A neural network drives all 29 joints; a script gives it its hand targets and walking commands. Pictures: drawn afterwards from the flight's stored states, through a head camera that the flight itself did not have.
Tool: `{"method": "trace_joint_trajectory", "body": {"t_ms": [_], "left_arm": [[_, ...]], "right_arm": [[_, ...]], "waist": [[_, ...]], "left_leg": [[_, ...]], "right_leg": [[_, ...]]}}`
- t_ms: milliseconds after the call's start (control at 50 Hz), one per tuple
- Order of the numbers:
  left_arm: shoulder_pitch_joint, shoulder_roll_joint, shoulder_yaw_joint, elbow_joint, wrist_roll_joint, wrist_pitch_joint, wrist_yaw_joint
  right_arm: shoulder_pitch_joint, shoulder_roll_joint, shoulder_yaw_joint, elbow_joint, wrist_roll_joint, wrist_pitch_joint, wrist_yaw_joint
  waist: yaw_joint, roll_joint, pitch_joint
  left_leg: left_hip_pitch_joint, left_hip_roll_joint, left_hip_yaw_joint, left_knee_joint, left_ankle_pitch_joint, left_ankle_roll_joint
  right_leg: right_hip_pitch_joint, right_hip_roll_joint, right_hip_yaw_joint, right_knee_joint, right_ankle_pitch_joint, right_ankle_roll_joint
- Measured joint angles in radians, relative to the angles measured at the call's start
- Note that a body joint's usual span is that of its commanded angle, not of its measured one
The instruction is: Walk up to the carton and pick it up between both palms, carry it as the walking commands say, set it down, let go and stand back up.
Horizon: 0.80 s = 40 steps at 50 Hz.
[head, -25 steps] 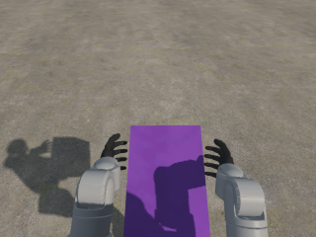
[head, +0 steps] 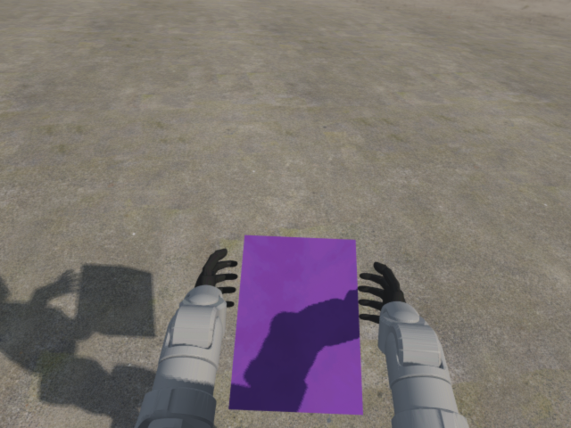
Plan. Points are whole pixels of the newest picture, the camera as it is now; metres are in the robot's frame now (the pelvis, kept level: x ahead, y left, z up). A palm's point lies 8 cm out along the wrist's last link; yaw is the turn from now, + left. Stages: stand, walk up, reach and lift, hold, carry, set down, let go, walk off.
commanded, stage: hold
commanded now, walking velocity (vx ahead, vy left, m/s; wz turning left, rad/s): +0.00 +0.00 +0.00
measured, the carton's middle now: (296, 321) +0.33 -0.01 -0.06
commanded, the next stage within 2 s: set down in 0.20 s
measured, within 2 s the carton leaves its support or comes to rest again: neither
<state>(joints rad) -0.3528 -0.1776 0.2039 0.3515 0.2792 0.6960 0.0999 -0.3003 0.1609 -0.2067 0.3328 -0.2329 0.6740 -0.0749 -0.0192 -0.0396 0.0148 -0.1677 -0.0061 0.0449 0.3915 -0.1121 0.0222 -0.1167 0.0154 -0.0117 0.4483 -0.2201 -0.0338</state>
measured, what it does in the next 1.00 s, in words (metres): stands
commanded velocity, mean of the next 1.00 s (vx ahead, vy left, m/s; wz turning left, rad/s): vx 0.00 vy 0.00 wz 0.00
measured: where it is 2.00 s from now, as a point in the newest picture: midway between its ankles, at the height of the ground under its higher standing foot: outside the picture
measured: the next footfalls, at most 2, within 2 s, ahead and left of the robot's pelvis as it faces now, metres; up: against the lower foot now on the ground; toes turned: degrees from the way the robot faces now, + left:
none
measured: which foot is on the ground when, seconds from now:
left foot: down 0.00-1.00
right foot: down 0.00-1.00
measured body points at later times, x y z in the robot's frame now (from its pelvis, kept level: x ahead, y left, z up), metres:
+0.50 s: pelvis +0.02 +0.01 +0.00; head -0.02 +0.01 +0.45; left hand +0.32 +0.16 +0.01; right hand +0.33 -0.12 +0.01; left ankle +0.07 +0.11 -0.74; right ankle +0.02 -0.10 -0.74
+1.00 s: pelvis -0.01 +0.01 -0.04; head +0.07 +0.02 +0.41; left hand +0.33 +0.15 -0.07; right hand +0.34 -0.12 -0.07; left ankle +0.07 +0.11 -0.74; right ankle +0.02 -0.10 -0.74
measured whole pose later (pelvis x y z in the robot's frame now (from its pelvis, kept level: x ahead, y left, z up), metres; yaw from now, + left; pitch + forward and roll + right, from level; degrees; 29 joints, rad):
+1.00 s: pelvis -0.01 +0.01 -0.04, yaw +0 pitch +9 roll -1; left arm -0.48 -0.22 0.45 0.56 0.39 0.33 0.06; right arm -0.48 0.22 -0.42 0.60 -0.38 0.34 -0.06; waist 0.02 -0.02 0.00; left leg -0.69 0.01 0.04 0.75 -0.23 0.03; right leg -0.63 0.02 -0.01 0.78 -0.32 -0.02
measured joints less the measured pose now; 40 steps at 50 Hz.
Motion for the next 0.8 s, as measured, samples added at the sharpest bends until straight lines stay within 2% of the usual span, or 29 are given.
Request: {"method": "trace_joint_trajectory", "body": {"t_ms": [140,200,280,380,540,800], "left_arm": [[-0.044,-0.016,0.056,0.049,0.055,0.002,-0.047],[-0.029,-0.011,0.045,0.038,0.052,0.007,-0.058],[-0.013,-0.005,0.063,0.016,0.049,0.023,-0.072],[0.018,0.005,0.065,0.01,0.036,0.014,-0.08],[0.011,0.003,0.077,0.086,0.038,-0.065,-0.08],[-0.067,-0.025,0.19,0.201,0.101,-0.242,-0.063]], "right_arm": [[-0.04,0.013,-0.066,0.058,-0.046,0.0,0.035],[-0.026,0.008,-0.054,0.047,-0.045,0.01,0.043],[-0.038,0.012,-0.034,0.059,-0.063,0.029,0.051],[-0.056,0.019,-0.04,0.112,-0.083,0.012,0.054],[-0.054,0.018,-0.073,0.156,-0.1,-0.049,0.057],[-0.115,0.04,-0.162,0.257,-0.144,-0.223,0.05]], "waist": [[0.011,0.015,-0.034],[0.015,0.019,-0.031],[0.05,0.02,0.0],[0.055,0.019,0.018],[0.036,0.032,0.008],[0.042,0.023,-0.017]], "left_leg": [[0.05,-0.007,-0.005,-0.025,-0.002,0.004],[0.062,-0.008,-0.007,-0.034,-0.003,0.006],[0.07,0.003,0.014,-0.006,-0.026,0.004],[0.043,0.003,0.005,0.043,-0.053,0.004],[-0.04,-0.001,0.0,0.098,-0.075,0.01],[-0.272,0.003,0.001,0.224,-0.099,0.011]], "right_leg": [[0.054,-0.005,-0.001,-0.031,-0.001,0.008],[0.07,-0.005,-0.002,-0.046,0.003,0.01],[0.073,0.004,0.021,-0.026,-0.007,0.013],[0.058,0.004,0.011,0.004,-0.029,0.012],[-0.019,-0.001,0.007,0.052,-0.048,0.018],[-0.259,0.001,0.007,0.196,-0.084,0.016]]}}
